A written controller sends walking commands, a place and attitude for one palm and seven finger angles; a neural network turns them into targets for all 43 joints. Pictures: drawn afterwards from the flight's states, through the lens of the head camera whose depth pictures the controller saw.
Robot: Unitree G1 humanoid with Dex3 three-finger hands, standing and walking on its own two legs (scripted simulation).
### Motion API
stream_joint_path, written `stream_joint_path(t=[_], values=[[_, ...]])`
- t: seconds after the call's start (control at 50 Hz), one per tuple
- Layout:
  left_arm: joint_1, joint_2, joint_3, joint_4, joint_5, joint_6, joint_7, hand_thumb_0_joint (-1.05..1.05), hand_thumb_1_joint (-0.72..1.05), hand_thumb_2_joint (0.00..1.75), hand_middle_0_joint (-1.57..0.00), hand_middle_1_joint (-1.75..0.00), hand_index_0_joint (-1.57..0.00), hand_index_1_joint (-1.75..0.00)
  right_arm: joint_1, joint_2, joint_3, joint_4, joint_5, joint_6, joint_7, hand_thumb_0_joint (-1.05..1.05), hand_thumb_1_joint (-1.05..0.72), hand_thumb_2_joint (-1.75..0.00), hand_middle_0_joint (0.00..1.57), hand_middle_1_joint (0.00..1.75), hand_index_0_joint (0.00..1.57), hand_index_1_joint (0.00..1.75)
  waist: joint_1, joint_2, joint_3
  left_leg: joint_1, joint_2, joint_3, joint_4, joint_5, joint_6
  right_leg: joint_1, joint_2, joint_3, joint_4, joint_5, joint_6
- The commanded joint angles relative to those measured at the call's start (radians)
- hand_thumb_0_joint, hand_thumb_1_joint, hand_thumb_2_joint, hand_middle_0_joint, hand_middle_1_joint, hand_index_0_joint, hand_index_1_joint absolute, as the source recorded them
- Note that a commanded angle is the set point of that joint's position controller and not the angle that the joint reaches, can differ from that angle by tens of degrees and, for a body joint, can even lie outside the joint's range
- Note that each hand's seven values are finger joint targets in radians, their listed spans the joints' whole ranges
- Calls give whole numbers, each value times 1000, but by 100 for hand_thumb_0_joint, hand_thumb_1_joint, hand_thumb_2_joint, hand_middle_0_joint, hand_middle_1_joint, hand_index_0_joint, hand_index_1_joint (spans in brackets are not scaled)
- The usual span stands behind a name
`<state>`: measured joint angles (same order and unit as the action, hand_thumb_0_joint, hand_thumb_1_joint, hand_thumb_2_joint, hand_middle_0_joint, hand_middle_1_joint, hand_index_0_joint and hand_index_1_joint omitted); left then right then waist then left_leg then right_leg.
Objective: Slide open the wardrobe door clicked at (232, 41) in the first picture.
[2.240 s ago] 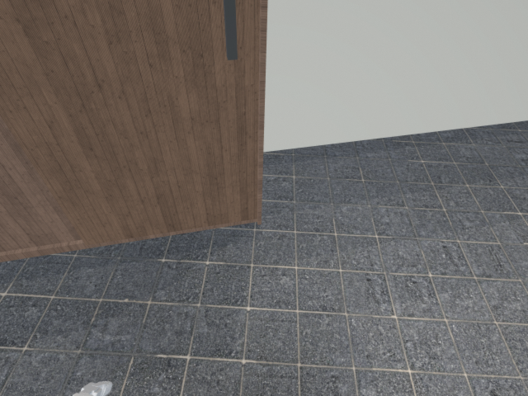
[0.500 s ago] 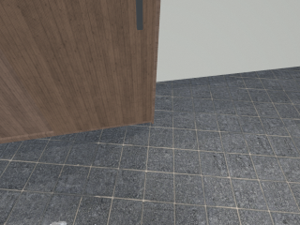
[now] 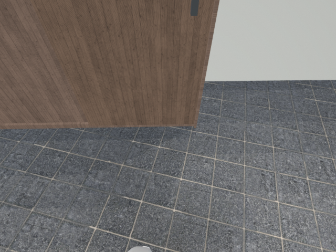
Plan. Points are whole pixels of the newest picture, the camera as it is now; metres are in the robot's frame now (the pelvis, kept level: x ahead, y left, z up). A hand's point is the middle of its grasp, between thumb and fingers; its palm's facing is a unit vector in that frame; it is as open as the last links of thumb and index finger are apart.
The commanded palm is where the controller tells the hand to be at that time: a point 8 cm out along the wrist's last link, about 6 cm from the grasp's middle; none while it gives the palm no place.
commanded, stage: take the last steps up to it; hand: right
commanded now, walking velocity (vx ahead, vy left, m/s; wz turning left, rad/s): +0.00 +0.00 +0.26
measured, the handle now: out of the picture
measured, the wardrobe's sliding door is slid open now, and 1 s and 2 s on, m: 0.00 0.00 0.00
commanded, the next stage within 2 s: come to a stop and stand still in 1.42 s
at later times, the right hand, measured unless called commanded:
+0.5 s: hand out of the picture +0.04 -0.19 -0.18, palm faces -0.01 +0.99 -0.12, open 7.4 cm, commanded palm none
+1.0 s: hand (210, 175) +0.39 -0.11 -0.17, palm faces -0.17 +0.97 -0.16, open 7.4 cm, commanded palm none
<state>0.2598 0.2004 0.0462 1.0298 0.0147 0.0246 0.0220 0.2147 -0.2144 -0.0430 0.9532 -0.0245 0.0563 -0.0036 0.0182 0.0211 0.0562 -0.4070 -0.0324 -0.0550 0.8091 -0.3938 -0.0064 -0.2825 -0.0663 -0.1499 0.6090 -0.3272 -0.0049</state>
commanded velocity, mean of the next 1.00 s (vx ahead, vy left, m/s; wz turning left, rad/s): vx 0.29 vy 0.04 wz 0.05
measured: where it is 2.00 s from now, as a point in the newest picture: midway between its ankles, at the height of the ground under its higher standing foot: (160, 202)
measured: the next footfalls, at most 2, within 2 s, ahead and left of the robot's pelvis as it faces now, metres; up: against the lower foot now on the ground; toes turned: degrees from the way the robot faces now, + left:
right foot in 0.44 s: +0.12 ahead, -0.11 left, +0.00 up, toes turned -3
left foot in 0.98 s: +0.37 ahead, +0.14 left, +0.00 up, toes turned +16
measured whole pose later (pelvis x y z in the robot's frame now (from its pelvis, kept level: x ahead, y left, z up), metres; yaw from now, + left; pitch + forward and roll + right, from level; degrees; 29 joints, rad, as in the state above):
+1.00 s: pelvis +0.25 +0.04 -0.01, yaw +7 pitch +0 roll +0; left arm 0.56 0.06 0.02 1.22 0.02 -0.04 0.03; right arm 0.10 -0.15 -0.06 1.02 -0.03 -0.05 0.02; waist 0.07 -0.01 0.08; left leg -0.44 0.03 0.16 0.62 -0.16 0.07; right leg 0.02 -0.10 -0.16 0.61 -0.51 0.02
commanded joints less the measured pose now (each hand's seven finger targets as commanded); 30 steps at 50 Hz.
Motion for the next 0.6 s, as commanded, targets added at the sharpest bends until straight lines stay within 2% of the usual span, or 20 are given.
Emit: stream_joint_path(t=[0.0,0.04,0.06,0.08,0.1,0.12,0.14,0.18,0.22,0.28,0.32,0.34,0.38,0.4,0.42,0.44,0.46,0.5,0.52,0.58], values=[[-51,180,40,-76,15,-33,16,0,90,90,-20,-30,-20,-30,62,-45,-22,-56,2,-26,1,0,-90,-90,20,30,20,30,-43,-171,-67,41,57,81,-32,-62,-4,54,-264,181,-179,362,-137],[-26,168,39,-58,9,-24,14,0,90,90,-20,-30,-20,-30,141,-60,-24,-23,-2,-45,-1,0,-90,-90,20,30,20,30,-63,-72,-101,172,61,76,-331,216,-5,48,-173,84,18,325,-51],[15,106,30,-66,0,-19,9,0,90,90,-20,-30,-20,-30,160,-132,-35,-11,-12,-60,-10,0,-90,-90,20,30,20,30,-47,149,-96,278,215,-163,-451,407,34,-116,-72,13,212,31,13],[-30,59,13,-101,-3,-15,5,0,90,90,-20,-30,-20,-30,188,-188,-39,-3,-4,-65,-17,0,-90,-90,20,30,20,30,-60,292,-66,294,366,-387,-508,509,128,-273,6,49,327,-266,42],[-42,80,16,-100,0,-11,3,0,90,90,-20,-30,-20,-30,192,-179,-33,-4,0,-62,-19,0,-90,-90,20,30,20,30,-69,185,-65,257,375,-353,-549,269,200,-257,-13,118,390,-256,31],[-53,79,17,-99,6,-9,-5,0,90,90,-20,-30,-20,-30,155,-164,-39,-16,-4,-61,-19,0,-90,-90,20,30,20,30,-58,182,-20,217,333,-371,-607,-2,202,-300,-18,132,440,-206,28],[-61,85,19,-92,12,-14,-12,0,90,90,-20,-30,-20,-30,139,-149,-42,-11,-4,-64,-22,0,-90,-90,20,30,20,30,-54,194,3,216,316,-393,-627,-117,195,-331,-25,132,472,-157,24],[-65,90,20,-79,18,-27,-23,0,90,90,-20,-30,-20,-30,119,-117,-31,-5,-3,-79,-21,0,-90,-90,20,30,20,30,-33,116,31,190,283,-299,-605,-38,195,-307,-40,124,455,-70,27],[-59,64,15,-80,14,-35,-27,0,90,90,-20,-30,-20,-30,135,-120,-32,7,-5,-92,-17,0,-90,-90,20,30,20,30,-31,91,12,222,260,-231,-582,74,200,-272,-32,92,357,-62,34],[-89,34,11,-88,7,-46,-33,0,90,90,-20,-30,-20,-30,193,-125,-33,38,-8,-98,-14,0,-90,-90,20,30,20,30,-54,91,6,239,257,-208,-578,114,209,-207,-14,62,198,-66,31],[-79,26,11,-88,3,-53,-33,0,90,90,-20,-30,-20,-30,198,-125,-33,52,-7,-99,-11,0,-90,-90,20,30,20,30,-49,107,11,210,251,-193,-579,88,198,-133,0,50,107,-48,25],[-51,21,11,-78,2,-59,-33,0,90,90,-20,-30,-20,-30,186,-122,-34,56,-5,-99,-10,0,-90,-90,20,30,20,30,-34,120,6,195,236,-174,-563,72,185,-79,5,43,42,-17,23],[41,28,8,-38,1,-74,-23,0,90,90,-20,-30,-20,-30,166,-102,-34,63,4,-96,-8,0,-90,-90,20,30,20,30,5,67,-20,112,177,-108,-477,44,139,122,24,16,-128,86,25],[128,65,15,-7,0,-84,-13,0,90,90,-20,-30,-20,-30,168,-70,-28,63,6,-95,-5,0,-90,-90,20,30,20,30,37,-38,-53,27,134,-67,-342,48,109,278,-24,79,-200,57,14],[226,159,38,21,13,-90,-6,0,90,90,-20,-30,-20,-30,178,-12,-19,50,11,-93,4,0,-90,-90,20,30,20,30,68,-291,-68,-158,26,38,-74,-46,58,393,-245,393,-311,-93,-59],[286,213,49,25,13,-78,-3,0,90,90,-20,-30,-20,-30,141,-10,-14,20,3,-98,3,0,-90,-90,20,30,20,30,80,-360,-43,-249,11,103,130,-172,37,363,-396,573,-424,-186,-135],[253,178,40,21,15,-72,1,0,90,90,-20,-30,-20,-30,88,-36,-22,15,-10,-89,-1,0,-90,-90,20,30,20,30,77,-271,30,-258,53,53,244,-145,40,247,-402,579,-476,-279,-150],[169,85,11,10,9,-82,9,0,90,90,-20,-30,-20,-30,82,-27,-30,47,-14,-83,12,0,-90,-90,20,30,20,30,27,-155,130,-270,105,28,329,23,29,121,-316,452,-495,-196,-104],[159,66,3,10,8,-91,9,0,90,90,-20,-30,-20,-30,94,-10,-29,58,-15,-83,19,0,-90,-90,20,30,20,30,11,-121,132,-250,113,38,332,77,20,108,-278,372,-486,-88,-85],[195,36,-4,38,1,-111,18,0,90,90,-20,-30,-20,-30,150,23,-27,92,-12,-72,22,0,-90,-90,20,30,20,30,-17,-131,76,-223,110,63,339,189,-7,156,-206,195,-444,222,-48]])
